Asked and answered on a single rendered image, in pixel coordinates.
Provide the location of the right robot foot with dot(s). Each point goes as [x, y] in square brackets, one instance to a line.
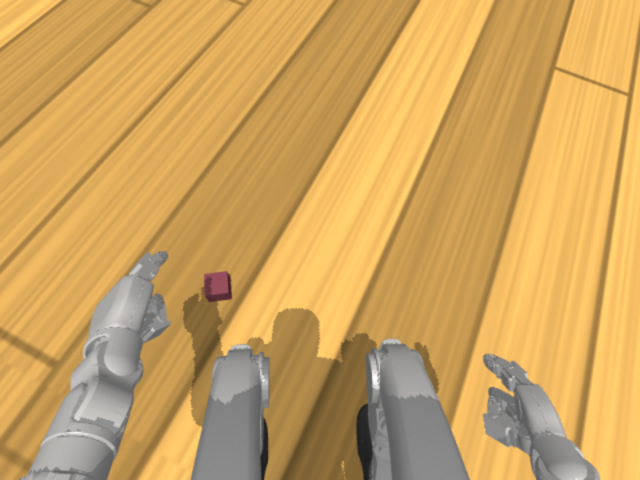
[364, 444]

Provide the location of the right robot arm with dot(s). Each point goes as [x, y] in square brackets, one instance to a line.
[555, 457]

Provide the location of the cube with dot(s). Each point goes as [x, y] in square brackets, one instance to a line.
[217, 286]

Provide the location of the left robot hand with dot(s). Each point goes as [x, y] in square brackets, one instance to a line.
[126, 304]

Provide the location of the left robot arm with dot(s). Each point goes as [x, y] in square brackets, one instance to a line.
[85, 434]

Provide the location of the right robot hand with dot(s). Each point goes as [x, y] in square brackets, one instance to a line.
[526, 416]

